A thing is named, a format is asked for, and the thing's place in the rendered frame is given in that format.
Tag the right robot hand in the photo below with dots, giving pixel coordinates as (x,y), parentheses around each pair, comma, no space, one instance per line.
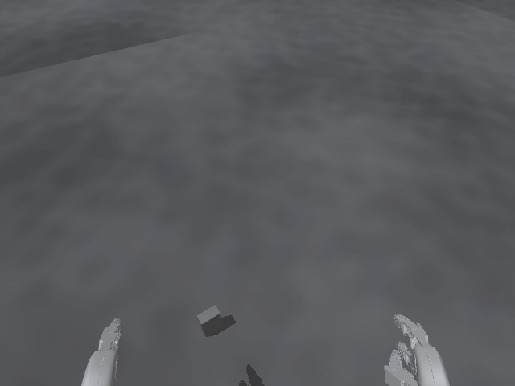
(424,361)

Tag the left robot hand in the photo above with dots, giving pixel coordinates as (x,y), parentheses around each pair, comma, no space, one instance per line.
(102,366)

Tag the carton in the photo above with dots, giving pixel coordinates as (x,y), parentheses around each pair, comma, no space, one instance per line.
(210,320)

